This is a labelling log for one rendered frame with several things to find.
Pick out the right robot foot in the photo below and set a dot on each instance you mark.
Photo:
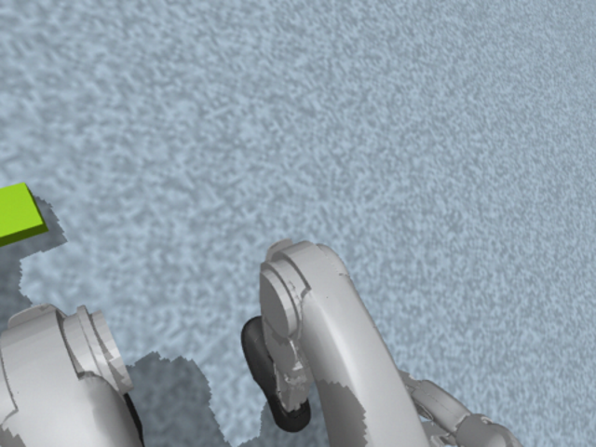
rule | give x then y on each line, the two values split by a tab
262	370

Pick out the right robot arm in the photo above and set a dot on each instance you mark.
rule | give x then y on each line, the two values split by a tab
478	430

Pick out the left robot foot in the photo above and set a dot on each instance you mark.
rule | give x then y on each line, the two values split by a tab
135	416

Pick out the right robot hand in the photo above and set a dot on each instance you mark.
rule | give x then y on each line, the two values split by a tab
436	404

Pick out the carton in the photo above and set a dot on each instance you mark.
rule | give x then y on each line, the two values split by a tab
20	216

